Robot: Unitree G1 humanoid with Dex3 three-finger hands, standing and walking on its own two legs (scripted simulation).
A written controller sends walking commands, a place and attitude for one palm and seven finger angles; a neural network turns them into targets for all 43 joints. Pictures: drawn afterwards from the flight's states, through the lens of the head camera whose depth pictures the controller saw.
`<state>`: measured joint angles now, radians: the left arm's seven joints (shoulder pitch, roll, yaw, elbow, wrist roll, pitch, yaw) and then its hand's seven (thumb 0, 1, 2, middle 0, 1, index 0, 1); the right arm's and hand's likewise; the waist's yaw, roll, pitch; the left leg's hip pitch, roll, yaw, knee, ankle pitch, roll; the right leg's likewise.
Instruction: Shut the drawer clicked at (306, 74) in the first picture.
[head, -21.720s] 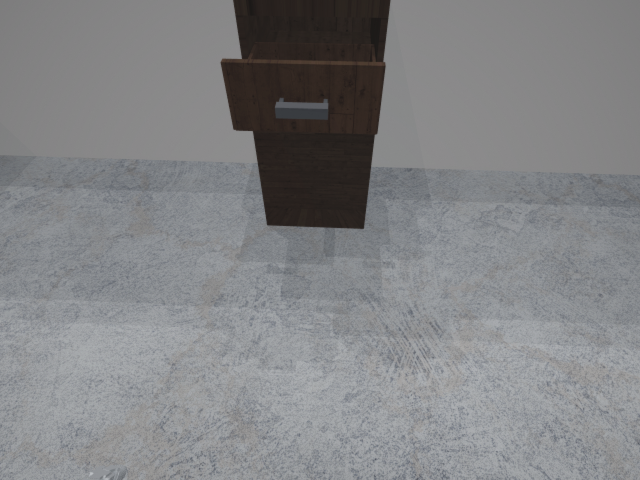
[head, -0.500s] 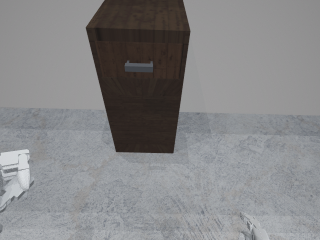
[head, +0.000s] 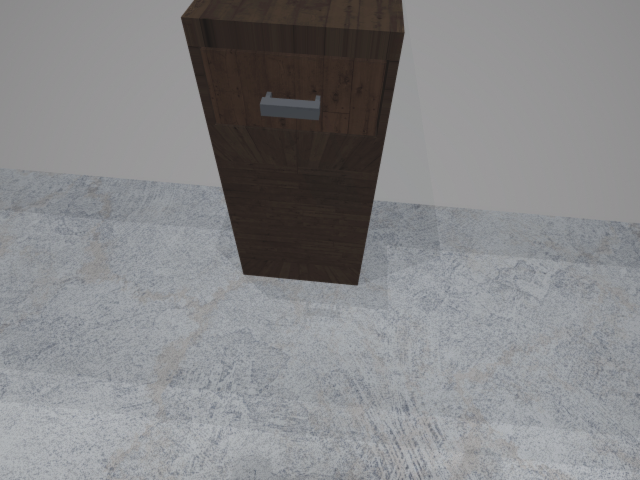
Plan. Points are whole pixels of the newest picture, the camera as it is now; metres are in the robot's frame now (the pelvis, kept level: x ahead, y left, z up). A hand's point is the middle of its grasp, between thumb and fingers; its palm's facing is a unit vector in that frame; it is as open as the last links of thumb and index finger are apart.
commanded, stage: let the arm hang, fingers relaxed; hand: left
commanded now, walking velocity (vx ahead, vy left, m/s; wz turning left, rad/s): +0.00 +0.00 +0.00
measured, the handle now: (291, 102) +0.83 +0.12 +0.00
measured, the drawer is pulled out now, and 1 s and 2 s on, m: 0.00 0.00 0.00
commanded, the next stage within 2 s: look to check the result in 0.62 s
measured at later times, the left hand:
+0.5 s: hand out of the picture -0.01 +0.14 -0.17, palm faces +0.05 -0.99 -0.16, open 7.3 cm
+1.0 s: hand out of the picture -0.02 +0.13 -0.17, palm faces +0.05 -0.98 -0.17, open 7.4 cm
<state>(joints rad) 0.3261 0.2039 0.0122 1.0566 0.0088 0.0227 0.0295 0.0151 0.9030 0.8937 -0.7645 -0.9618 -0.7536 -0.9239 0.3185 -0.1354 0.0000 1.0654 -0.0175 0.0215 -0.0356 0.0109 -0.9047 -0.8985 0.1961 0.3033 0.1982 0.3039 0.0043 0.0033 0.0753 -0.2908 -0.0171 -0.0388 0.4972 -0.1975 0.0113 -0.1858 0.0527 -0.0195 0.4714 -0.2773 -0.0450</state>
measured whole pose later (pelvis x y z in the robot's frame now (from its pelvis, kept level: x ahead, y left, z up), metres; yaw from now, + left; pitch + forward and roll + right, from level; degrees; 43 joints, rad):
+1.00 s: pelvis +0.01 -0.02 +0.00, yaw -1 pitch -2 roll +0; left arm 0.32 0.09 0.00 1.15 0.00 -0.01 0.04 0.01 0.90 0.89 -0.20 -0.30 -0.19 -0.30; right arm 0.32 -0.10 0.00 1.14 -0.02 0.01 -0.05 0.01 -0.91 -0.90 0.20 0.30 0.20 0.30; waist 0.00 0.02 0.05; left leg -0.22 0.00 -0.04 0.44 -0.19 -0.01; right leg -0.12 0.07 -0.01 0.42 -0.27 -0.07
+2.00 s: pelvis +0.02 -0.02 +0.00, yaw -1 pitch -2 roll +0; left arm 0.32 0.10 0.01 1.15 0.00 -0.02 0.05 0.01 0.90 0.89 -0.20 -0.30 -0.19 -0.30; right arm 0.30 -0.11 0.00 1.15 -0.01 0.00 -0.06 0.01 -0.91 -0.90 0.20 0.30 0.20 0.30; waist 0.00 0.01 0.05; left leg -0.19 0.00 -0.03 0.42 -0.20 -0.02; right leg -0.10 0.07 -0.01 0.41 -0.28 -0.07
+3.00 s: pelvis +0.02 -0.03 +0.00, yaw -1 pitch -2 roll +0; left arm 0.31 0.11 0.01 1.15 0.01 -0.02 0.05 0.01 0.90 0.89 -0.20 -0.30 -0.20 -0.30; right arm 0.30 -0.12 0.00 1.15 -0.01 0.00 -0.06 0.01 -0.91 -0.90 0.20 0.30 0.20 0.30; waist 0.00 0.02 0.05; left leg -0.19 0.02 -0.04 0.43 -0.20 -0.03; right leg -0.08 0.09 -0.01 0.40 -0.27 -0.09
